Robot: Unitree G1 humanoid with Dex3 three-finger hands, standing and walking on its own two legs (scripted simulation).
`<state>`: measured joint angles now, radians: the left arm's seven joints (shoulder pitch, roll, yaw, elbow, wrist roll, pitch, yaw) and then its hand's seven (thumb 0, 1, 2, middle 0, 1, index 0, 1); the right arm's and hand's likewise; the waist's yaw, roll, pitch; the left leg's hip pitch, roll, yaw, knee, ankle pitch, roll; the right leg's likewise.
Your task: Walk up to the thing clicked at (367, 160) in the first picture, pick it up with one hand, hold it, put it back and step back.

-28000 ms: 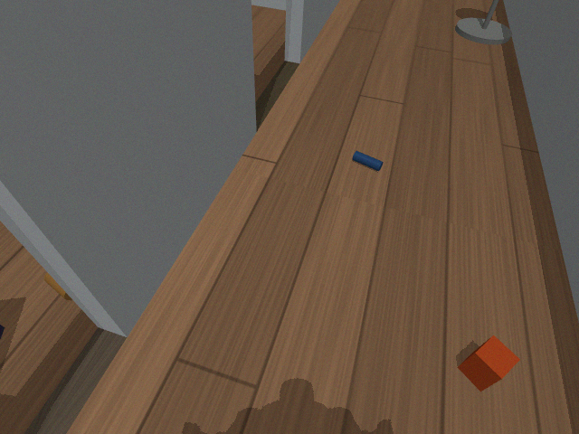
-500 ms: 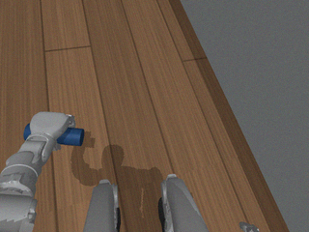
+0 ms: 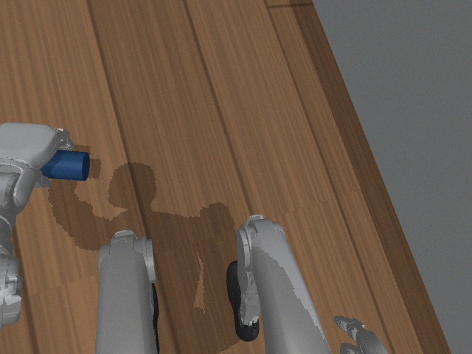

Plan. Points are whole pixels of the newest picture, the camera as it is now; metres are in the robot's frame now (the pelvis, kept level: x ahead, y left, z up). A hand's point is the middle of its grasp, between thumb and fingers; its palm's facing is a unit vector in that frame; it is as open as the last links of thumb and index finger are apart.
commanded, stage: crouch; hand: left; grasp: from above
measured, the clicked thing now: (39, 163) +0.45 +0.28 -0.20
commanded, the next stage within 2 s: lower in 0.76 s
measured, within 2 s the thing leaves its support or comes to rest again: neither
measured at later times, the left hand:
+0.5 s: hand (49, 170) +0.45 +0.29 -0.25, palm faces -0.50 +0.01 -0.87, open 8.2 cm
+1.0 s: hand (52, 170) +0.46 +0.29 -0.28, palm faces -0.51 +0.00 -0.86, open 8.3 cm
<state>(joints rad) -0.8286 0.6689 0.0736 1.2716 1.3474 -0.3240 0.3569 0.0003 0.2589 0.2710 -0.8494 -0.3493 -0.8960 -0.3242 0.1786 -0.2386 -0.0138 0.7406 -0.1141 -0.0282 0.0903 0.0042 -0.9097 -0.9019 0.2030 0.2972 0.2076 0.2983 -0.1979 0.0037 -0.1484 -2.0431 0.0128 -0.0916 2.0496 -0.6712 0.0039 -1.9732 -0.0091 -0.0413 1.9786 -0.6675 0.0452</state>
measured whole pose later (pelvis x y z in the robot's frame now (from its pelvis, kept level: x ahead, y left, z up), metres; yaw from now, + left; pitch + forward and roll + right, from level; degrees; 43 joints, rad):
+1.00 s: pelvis -0.01 +0.00 -0.11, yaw -4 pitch +34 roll -9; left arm -0.97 0.87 0.12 1.45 1.38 -0.37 0.34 -0.01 0.21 0.37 -0.82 -0.42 -0.86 -0.41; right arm 0.14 -0.27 0.08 0.74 -0.15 -0.01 0.14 0.00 -0.92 -0.90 0.20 0.30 0.21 0.30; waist -0.26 -0.04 -0.02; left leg -2.32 0.01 -0.15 2.40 -0.69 0.00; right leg -2.23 0.02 -0.07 2.30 -0.68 0.06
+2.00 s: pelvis -0.01 +0.00 -0.15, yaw -8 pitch +28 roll -13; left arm -0.95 1.03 0.17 1.57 1.42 -0.41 0.48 0.00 0.29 0.27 -0.79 -0.40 -0.84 -0.37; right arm 0.10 -0.32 0.22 0.66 -0.24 -0.07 0.15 0.00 -0.90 -0.89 0.20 0.30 0.21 0.30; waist -0.34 -0.14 0.12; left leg -2.36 0.01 -0.24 2.57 -0.72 -0.01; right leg -2.26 0.06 -0.13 2.40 -0.66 0.07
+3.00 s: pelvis -0.01 +0.00 -0.14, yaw -9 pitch +26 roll -14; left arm -0.98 1.08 0.12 1.65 1.37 -0.38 0.52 0.00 -0.18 0.72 -0.33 -0.77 -0.35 -0.75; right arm 0.08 -0.34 0.31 0.63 -0.26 -0.13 0.17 0.00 -0.90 -0.90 0.20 0.30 0.21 0.30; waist -0.36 -0.15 0.15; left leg -2.35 0.02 -0.27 2.57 -0.72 -0.01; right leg -2.23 0.06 -0.16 2.39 -0.65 0.07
